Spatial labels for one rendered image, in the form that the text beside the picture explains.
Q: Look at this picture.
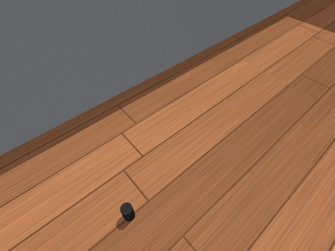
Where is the can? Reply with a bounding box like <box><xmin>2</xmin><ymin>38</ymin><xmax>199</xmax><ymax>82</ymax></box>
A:
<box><xmin>120</xmin><ymin>202</ymin><xmax>135</xmax><ymax>222</ymax></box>

